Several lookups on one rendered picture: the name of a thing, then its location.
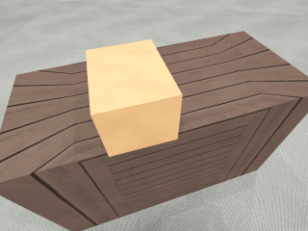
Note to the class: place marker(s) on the carton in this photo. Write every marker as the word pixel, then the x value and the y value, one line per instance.
pixel 134 101

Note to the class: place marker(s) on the pedestal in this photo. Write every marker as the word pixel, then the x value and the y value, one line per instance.
pixel 240 100

